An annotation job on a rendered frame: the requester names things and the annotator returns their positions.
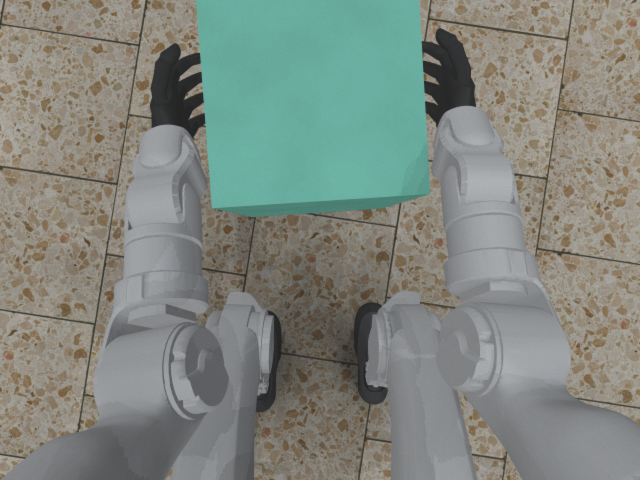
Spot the left robot thigh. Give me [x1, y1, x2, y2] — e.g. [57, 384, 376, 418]
[170, 304, 274, 480]

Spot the carton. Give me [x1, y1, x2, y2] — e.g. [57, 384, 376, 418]
[196, 0, 430, 217]

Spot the right robot forearm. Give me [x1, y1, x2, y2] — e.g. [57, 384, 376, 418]
[431, 106, 571, 364]

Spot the right robot hand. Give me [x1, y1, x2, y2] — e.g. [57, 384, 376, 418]
[422, 28, 476, 127]

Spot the left robot shin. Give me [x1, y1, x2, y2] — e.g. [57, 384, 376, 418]
[205, 292, 270, 394]

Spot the left robot forearm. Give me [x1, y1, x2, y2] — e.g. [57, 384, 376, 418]
[93, 125, 209, 406]

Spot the robot left upper arm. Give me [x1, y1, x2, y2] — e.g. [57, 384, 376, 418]
[1, 322, 229, 480]

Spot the left robot hand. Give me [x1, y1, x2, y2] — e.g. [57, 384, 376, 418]
[150, 43, 205, 138]

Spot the robot right upper arm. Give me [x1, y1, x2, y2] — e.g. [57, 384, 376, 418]
[436, 301, 640, 480]

